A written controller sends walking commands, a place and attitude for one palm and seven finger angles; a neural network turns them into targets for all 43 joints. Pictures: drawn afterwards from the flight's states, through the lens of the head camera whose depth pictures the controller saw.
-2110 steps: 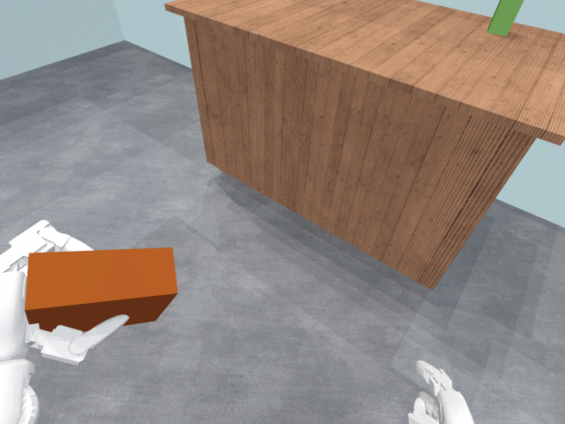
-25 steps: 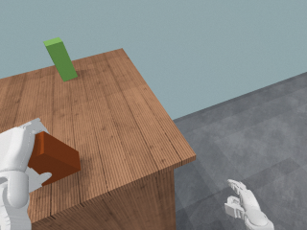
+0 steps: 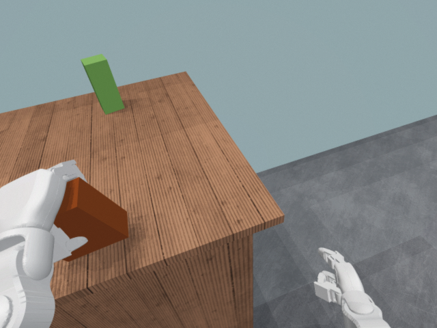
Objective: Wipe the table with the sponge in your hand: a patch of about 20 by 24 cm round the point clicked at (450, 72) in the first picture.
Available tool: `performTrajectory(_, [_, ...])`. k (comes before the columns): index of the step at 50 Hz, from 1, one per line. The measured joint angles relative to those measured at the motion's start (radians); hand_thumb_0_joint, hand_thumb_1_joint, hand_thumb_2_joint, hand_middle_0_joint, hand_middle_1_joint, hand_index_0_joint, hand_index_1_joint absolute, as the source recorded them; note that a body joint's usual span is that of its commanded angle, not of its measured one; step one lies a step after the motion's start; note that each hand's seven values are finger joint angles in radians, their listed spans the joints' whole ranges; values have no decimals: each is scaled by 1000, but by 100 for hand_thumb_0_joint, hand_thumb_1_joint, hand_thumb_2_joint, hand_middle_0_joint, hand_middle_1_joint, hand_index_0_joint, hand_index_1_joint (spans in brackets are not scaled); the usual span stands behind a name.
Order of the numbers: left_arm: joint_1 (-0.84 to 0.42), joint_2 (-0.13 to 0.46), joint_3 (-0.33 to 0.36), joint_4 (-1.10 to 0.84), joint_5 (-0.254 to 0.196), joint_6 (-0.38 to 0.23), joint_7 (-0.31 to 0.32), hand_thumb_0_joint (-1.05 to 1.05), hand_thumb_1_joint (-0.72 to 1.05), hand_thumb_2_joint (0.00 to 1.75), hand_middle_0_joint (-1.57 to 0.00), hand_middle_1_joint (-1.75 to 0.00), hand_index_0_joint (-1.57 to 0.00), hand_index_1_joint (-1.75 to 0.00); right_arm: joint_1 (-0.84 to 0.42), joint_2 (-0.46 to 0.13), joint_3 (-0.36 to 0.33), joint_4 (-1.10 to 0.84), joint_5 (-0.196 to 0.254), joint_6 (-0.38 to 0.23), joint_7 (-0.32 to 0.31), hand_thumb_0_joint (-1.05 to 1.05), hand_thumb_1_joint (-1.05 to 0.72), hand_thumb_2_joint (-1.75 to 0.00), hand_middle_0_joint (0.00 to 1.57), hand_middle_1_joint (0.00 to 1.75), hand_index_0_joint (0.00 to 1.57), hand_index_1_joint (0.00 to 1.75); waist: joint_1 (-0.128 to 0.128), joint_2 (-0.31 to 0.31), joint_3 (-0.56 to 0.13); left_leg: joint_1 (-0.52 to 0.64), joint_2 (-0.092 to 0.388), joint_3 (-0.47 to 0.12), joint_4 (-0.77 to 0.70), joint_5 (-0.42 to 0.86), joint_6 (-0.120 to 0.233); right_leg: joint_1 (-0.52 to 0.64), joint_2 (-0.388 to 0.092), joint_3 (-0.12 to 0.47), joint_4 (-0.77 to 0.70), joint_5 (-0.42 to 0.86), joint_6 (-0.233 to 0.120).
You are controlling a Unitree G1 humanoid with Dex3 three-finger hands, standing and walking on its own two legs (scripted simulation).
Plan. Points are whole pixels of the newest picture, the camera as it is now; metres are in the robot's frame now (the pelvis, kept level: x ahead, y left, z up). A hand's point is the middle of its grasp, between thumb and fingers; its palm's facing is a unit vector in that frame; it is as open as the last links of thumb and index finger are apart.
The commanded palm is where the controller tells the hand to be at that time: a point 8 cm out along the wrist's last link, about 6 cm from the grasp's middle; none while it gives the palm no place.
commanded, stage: lift the sponge slowly off the table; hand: left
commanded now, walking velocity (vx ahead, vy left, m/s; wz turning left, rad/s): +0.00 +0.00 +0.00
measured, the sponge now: (82, 227) +0.20 +0.28 +0.13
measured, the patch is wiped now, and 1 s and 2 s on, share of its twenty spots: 1.00 1.00 1.00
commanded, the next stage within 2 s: bring the sponge back beside the body in 1.40 s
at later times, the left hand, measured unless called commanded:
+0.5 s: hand (58, 198) +0.20 +0.27 +0.21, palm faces +0.28 -0.11 -0.95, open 9.6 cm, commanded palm +0.15 +0.28 +0.28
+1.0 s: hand (52, 176) +0.21 +0.27 +0.24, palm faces +0.30 -0.05 -0.95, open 9.6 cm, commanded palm +0.15 +0.29 +0.31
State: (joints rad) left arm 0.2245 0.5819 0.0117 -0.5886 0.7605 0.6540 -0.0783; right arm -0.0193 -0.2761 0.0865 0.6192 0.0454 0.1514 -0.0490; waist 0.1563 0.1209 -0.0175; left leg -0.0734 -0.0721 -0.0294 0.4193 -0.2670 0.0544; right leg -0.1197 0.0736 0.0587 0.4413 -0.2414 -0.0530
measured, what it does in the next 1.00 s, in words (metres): stands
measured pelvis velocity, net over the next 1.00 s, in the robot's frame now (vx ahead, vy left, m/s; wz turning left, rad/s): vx -0.02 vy -0.03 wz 0.00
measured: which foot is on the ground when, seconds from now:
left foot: down 0.00-1.00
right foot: down 0.00-1.00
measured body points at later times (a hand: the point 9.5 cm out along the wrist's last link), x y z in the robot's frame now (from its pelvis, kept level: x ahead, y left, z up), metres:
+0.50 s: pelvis -0.02 -0.01 +0.00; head -0.05 -0.07 +0.45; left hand +0.18 +0.28 +0.26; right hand +0.25 -0.19 -0.06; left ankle -0.02 +0.09 -0.74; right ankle +0.00 -0.09 -0.74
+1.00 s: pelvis -0.02 -0.03 +0.00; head -0.05 -0.09 +0.44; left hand +0.19 +0.27 +0.29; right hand +0.25 -0.21 -0.07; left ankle -0.02 +0.09 -0.74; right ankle +0.00 -0.09 -0.74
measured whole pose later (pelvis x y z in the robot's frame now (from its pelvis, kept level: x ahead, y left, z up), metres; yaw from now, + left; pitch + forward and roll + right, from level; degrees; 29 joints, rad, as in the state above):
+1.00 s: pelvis -0.02 -0.03 +0.00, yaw +0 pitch -5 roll +1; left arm -0.07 0.71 0.05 -0.40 0.72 0.64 -0.18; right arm -0.02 -0.30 0.09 0.63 0.06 0.13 -0.07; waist 0.15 0.14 -0.01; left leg -0.11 -0.05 -0.04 0.43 -0.24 0.02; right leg -0.15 0.09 0.04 0.46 -0.22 -0.08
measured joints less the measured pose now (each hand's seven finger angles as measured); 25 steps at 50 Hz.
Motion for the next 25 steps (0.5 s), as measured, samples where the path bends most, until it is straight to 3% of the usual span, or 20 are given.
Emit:
performTrajectory(7, [-82, 8, -32, 51, 7, 11, -15, -1, -46, 106, -76, -136, -78, -137, -12, 5, 10, 7, 2, -5, -8, 1, -90, -90, 20, 30, 20, 30, 9, -3, 8, 7, 1, -3, -12, 16, -4, 6, 0, -3, -9, 14, -4])
performTrajectory(25, [-185, 52, -13, 118, -8, 11, -51, -1, -47, 106, -76, -135, -79, -137, -7, -13, 9, 12, 10, -10, -18, 1, -90, -90, 20, 30, 20, 30, 1, 4, 10, -3, 9, -8, -13, 35, -19, -5, 7, -10, -8, 32, -15])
